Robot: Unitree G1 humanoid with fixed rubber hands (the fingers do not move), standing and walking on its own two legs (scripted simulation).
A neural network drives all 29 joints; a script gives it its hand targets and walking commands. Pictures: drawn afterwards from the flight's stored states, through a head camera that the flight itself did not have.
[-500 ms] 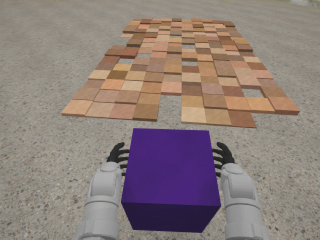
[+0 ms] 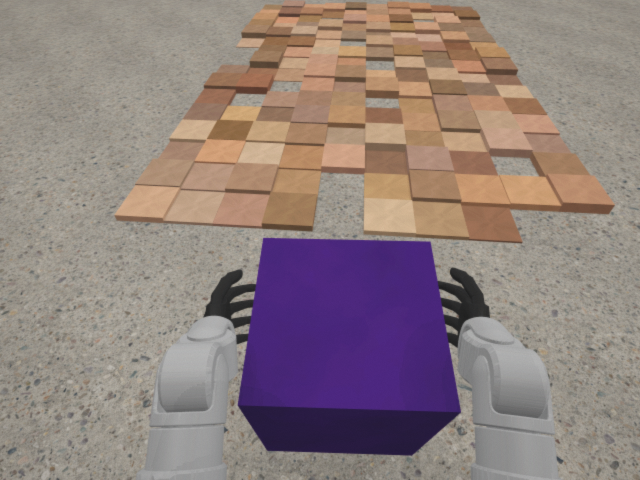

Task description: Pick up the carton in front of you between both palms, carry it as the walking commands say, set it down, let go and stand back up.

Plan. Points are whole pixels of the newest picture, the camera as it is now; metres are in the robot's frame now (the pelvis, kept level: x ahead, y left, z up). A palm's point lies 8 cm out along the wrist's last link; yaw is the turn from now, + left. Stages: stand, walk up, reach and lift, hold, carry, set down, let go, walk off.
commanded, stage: carry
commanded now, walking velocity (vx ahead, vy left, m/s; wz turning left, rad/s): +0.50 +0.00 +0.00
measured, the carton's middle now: (342, 354) +0.29 -0.01 +0.00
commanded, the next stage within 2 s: none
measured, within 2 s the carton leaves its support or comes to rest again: neither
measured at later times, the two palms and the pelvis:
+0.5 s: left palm (283, 192) +0.56 +0.09 +0.06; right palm (458, 198) +0.55 -0.20 +0.06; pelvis +0.28 -0.04 -0.03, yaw -1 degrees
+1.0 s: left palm (294, 109) +0.89 +0.10 +0.05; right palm (423, 110) +0.88 -0.20 +0.06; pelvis +0.62 -0.03 -0.03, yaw -4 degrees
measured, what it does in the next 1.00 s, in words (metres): walks ahead: left foot, then right foot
